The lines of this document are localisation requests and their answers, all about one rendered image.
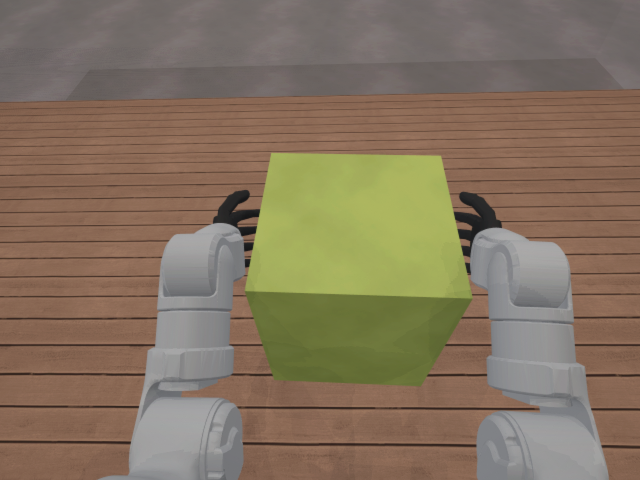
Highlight left robot upper arm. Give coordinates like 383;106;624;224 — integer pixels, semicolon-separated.
98;397;244;480

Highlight carton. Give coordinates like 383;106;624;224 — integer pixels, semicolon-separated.
245;153;473;386

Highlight right robot upper arm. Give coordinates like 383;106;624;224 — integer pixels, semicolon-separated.
476;411;608;480

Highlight left robot forearm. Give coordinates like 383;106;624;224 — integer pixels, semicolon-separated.
129;223;245;472

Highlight robot left hand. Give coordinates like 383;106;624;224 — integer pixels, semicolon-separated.
213;190;260;268

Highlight right robot forearm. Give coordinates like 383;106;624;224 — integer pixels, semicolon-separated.
470;228;609;480

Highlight robot right hand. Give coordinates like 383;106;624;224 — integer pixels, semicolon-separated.
454;192;502;274

